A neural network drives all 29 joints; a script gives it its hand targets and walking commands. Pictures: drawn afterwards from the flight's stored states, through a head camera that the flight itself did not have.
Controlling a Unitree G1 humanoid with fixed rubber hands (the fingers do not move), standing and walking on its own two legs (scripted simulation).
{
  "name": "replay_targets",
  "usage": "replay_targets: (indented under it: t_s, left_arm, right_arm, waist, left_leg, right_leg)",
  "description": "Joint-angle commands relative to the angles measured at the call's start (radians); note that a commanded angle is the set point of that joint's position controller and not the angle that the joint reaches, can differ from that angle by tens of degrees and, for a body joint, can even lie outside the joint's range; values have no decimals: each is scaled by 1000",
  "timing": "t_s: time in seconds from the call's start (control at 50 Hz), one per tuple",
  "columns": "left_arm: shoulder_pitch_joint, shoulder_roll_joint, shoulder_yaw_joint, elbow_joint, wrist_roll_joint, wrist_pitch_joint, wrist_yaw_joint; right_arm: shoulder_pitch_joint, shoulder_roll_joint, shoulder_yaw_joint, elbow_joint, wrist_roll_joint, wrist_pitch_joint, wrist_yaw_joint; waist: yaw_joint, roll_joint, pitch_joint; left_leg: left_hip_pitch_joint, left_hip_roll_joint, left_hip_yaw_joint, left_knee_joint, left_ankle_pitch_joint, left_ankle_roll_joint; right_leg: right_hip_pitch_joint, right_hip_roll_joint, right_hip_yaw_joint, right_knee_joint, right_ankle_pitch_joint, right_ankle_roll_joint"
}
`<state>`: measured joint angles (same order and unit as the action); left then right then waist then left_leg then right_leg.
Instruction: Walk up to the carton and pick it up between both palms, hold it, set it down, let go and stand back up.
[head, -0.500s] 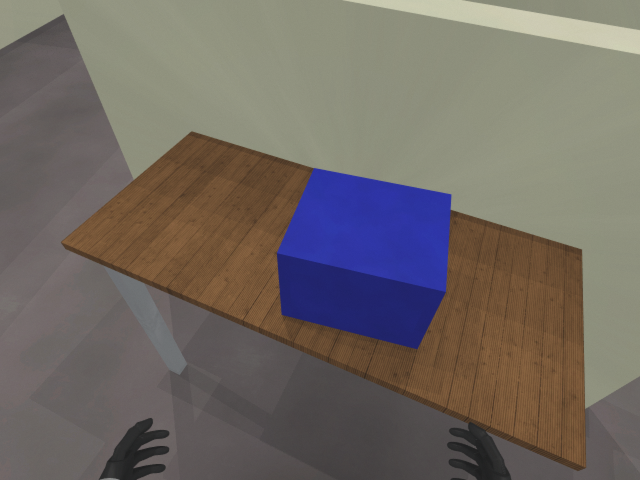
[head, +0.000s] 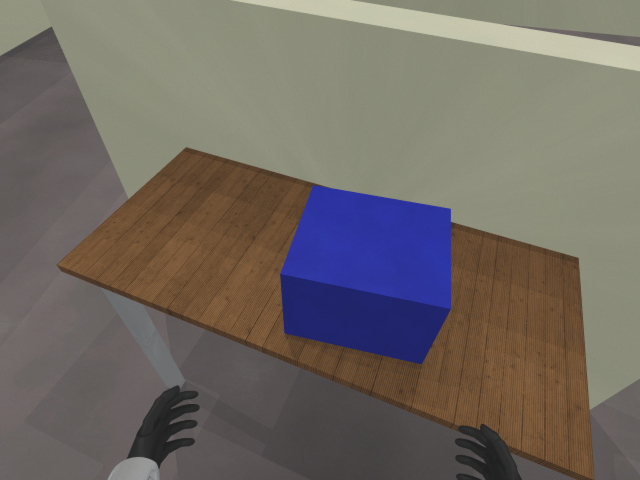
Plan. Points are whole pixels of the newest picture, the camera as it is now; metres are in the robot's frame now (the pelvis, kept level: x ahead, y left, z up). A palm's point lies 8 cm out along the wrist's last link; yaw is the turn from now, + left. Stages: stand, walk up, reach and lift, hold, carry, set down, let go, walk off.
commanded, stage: reach and lift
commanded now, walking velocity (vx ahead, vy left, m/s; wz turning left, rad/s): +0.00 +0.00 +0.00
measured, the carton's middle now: (366, 272) +0.45 -0.05 -0.04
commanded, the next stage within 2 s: none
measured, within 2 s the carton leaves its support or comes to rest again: neither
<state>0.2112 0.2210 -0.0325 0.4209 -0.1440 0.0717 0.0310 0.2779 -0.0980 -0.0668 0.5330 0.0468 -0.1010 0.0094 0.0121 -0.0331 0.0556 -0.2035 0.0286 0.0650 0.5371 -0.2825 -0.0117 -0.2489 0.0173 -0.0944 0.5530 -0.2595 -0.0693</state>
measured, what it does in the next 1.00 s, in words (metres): stands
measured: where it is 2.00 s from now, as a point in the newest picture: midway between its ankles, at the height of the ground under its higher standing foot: outside the picture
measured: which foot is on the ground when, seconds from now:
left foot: down 0.00-1.00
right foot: down 0.00-1.00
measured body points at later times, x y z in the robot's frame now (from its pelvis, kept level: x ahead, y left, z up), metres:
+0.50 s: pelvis +0.01 +0.02 -0.01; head +0.00 +0.02 +0.44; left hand +0.23 +0.21 -0.05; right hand +0.15 -0.21 -0.09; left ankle +0.01 +0.13 -0.73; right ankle +0.03 -0.07 -0.73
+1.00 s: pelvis -0.03 +0.03 -0.02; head -0.05 +0.01 +0.43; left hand +0.28 +0.18 -0.01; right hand +0.15 -0.22 -0.09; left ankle +0.01 +0.13 -0.73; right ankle +0.03 -0.07 -0.73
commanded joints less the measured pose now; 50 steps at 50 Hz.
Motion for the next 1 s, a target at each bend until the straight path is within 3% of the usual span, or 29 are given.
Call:
replay_targets:
  t_s: [0.0, 0.08, 0.12, 0.16, 0.22, 0.32, 0.34, 0.4, 0.48, 0.52, 0.54, 0.56, 0.62, 0.66, 0.68, 0.72, 0.74, 0.76, 0.78, 0.82, 0.84, 0.88, 0.9, 0.94, 0.98]
  left_arm:
    - [-65, 116, 5, -134, -14, -144, 17]
    - [-54, 96, -21, -116, -32, -216, 16]
    - [-61, 116, -16, -104, -29, -251, 14]
    - [-107, 124, -31, -100, -40, -289, 21]
    - [-74, 115, -54, -64, -51, -332, 27]
    - [-146, 116, -77, -31, -73, -396, 47]
    - [-152, 109, -95, -24, -85, -406, 46]
    - [-182, 121, -96, -1, -103, -443, 55]
    - [-238, 105, -130, -1, -116, -474, 74]
    - [-286, 112, -136, 67, -131, -469, 75]
    - [-235, 101, -134, 51, -137, -470, 77]
    - [-329, 136, -138, -18, -152, -483, 83]
    - [-337, 109, -154, 62, -177, -500, 101]
    - [-474, 130, -165, 105, -208, -491, 101]
    - [-531, 147, -171, 138, -219, -481, 101]
    - [-517, 135, -175, 98, -227, -463, 118]
    - [-555, 139, -197, 111, -244, -452, 120]
    - [-468, 114, -202, 112, -250, -440, 121]
    - [-555, 142, -200, 103, -260, -429, 121]
    - [-520, 135, -203, 100, -272, -409, 129]
    - [-539, 132, -205, 88, -267, -396, 129]
    - [-637, 152, -201, 91, -277, -373, 136]
    - [-634, 143, -201, 148, -276, -358, 138]
    - [-678, 161, -190, 119, -289, -336, 142]
    - [-686, 147, -184, 99, -289, -318, 147]
  right_arm:
    - [-141, -137, -54, -203, 22, -163, -2]
    - [-153, -162, -66, -148, 38, -229, -2]
    - [-162, -167, -72, -157, 51, -263, 2]
    - [-204, -184, -80, -147, 66, -294, 4]
    - [-191, -198, -84, -106, 73, -321, 8]
    - [-265, -232, -99, -54, 105, -364, 16]
    - [-255, -219, -95, -66, 106, -369, 17]
    - [-317, -250, -96, -104, 121, -395, 23]
    - [-364, -277, -118, -80, 143, -413, 34]
    - [-413, -278, -97, -72, 160, -396, 33]
    - [-356, -289, -94, -76, 157, -395, 35]
    - [-437, -317, -135, -122, 156, -405, 34]
    - [-466, -299, -105, -146, 159, -388, 39]
    - [-578, -315, -106, -158, 162, -361, 44]
    - [-614, -316, -114, -140, 159, -340, 42]
    - [-609, -363, -115, -187, 167, -316, 49]
    - [-651, -361, -110, -207, 175, -303, 46]
    - [-570, -351, -95, -199, 186, -292, 47]
    - [-655, -375, -97, -239, 187, -282, 48]
    - [-614, -378, -95, -268, 186, -259, 54]
    - [-629, -393, -107, -272, 182, -247, 55]
    - [-720, -414, -132, -295, 172, -219, 58]
    - [-717, -397, -110, -270, 177, -197, 61]
    - [-732, -393, -104, -303, 178, -170, 56]
    - [-719, -403, -102, -304, 190, -156, 60]
  waist:
    - [11, 20, -165]
    - [-5, 21, -181]
    - [9, 34, -198]
    - [6, 45, -213]
    - [-3, 1, -190]
    - [-8, 31, -179]
    - [-18, 23, -175]
    - [-11, 3, -217]
    - [-18, 42, -215]
    - [-22, 19, -197]
    - [-17, 26, -198]
    - [-25, 24, -245]
    - [-25, -23, -233]
    - [-16, -33, -246]
    - [-31, -33, -254]
    - [-25, -14, -295]
    - [-26, -15, -313]
    - [-32, -35, -293]
    - [-22, -28, -327]
    - [-16, -39, -335]
    - [-19, -23, -363]
    - [-22, -47, -355]
    - [-12, -64, -328]
    - [-28, -108, -340]
    - [-23, -77, -372]
  left_leg:
    - [-116, -5, -26, -111, 109, 11]
    - [-83, -12, -44, -84, 155, -4]
    - [-92, -17, -41, -75, 180, -7]
    - [-125, -17, -41, -72, 158, -11]
    - [-111, -13, -50, -65, 138, -10]
    - [-156, -12, -66, -54, 96, -21]
    - [-177, -11, -62, -53, 79, -19]
    - [-191, -18, -65, -46, 70, -19]
    - [-190, -8, -75, -48, 40, -38]
    - [-207, -11, -73, -49, -23, -28]
    - [-218, -10, -73, -47, -13, -32]
    - [-212, -5, -75, -53, -40, -36]
    - [-275, -3, -74, -60, -95, -18]
    - [-301, -8, -75, -46, -154, -10]
    - [-341, -5, -79, -43, -212, -10]
    - [-314, 4, -91, -57, -188, -13]
    - [-329, 4, -87, -58, -214, -7]
    - [-318, 16, -104, -68, -182, -8]
    - [-331, 10, -93, -65, -182, -8]
    - [-306, 9, -89, -72, -159, -7]
    - [-291, 13, -95, -82, -172, -15]
    - [-317, 18, -102, -92, -240, -8]
    - [-344, 13, -99, -79, -241, 0]
    - [-303, -3, -99, -40, -211, 2]
    - [-273, 1, -117, -43, -237, -5]
  right_leg:
    - [159, -44, 121, -121, 135, 44]
    - [133, -39, 120, -107, 197, 38]
    - [156, -36, 123, -99, 224, 38]
    - [178, -31, 128, -83, 216, 36]
    - [156, -28, 131, -70, 220, 35]
    - [131, -24, 132, -46, 170, 27]
    - [152, -27, 137, -47, 174, 32]
    - [165, -25, 134, -15, 192, 36]
    - [119, -15, 126, -3, 151, 22]
    - [99, -19, 126, 2, 101, 26]
    - [116, -14, 122, 5, 113, 24]
    - [115, -12, 124, 10, 97, 22]
    - [145, -9, 123, 32, 70, 32]
    - [86, -20, 133, 32, -20, 31]
    - [64, -22, 135, 44, -63, 30]
    - [78, -11, 122, 61, -13, 28]
    - [101, -10, 129, 65, -26, 28]
    - [133, -4, 122, 69, 29, 31]
    - [121, -7, 123, 61, 17, 29]
    - [113, -8, 126, 49, 32, 27]
    - [120, -8, 122, 47, 25, 25]
    - [92, -11, 128, 43, -50, 26]
    - [78, -27, 147, 35, -89, 25]
    - [33, -43, 165, 16, -140, 22]
    - [27, -42, 176, 17, -135, 19]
